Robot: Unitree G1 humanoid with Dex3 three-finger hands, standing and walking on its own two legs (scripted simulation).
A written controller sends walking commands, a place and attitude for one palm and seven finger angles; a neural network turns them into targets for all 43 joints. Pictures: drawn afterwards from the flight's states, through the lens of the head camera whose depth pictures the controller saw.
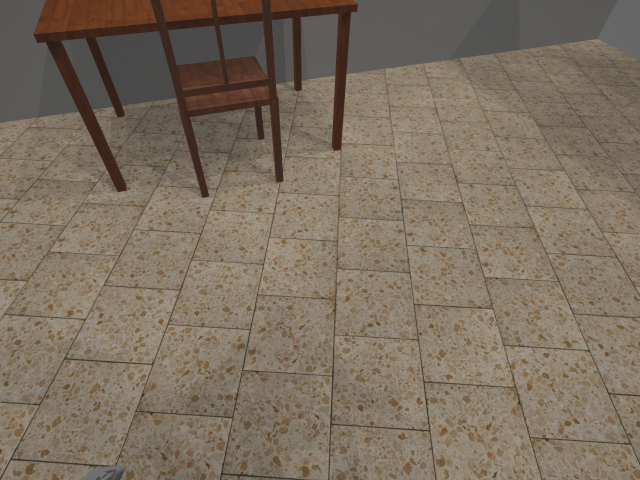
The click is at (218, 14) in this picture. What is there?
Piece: chair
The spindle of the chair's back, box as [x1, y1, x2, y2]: [210, 0, 228, 84]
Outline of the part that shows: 210,0 225,84 228,82 215,0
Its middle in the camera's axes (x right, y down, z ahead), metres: -0.37 -0.73 +1.37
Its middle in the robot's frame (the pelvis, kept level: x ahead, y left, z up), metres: +1.49 +0.45 -0.06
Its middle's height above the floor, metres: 0.71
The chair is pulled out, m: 0.00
